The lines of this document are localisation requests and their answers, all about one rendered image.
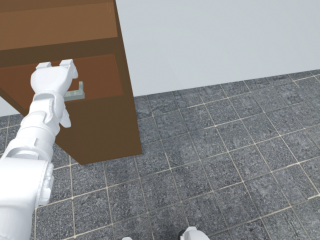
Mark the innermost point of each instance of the robot left upper arm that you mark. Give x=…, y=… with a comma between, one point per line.
x=24, y=185

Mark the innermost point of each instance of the robot left hand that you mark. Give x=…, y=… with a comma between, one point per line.
x=57, y=79

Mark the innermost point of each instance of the handle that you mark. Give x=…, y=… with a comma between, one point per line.
x=75, y=94

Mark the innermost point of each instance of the cabinet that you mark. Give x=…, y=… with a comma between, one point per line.
x=39, y=31

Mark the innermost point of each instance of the drawer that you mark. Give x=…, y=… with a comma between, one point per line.
x=99, y=74

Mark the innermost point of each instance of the left robot forearm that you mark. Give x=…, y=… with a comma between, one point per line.
x=36, y=136

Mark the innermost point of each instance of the robot right thigh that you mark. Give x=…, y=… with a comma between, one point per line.
x=194, y=235

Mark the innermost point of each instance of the right robot shin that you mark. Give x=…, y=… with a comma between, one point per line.
x=190, y=228

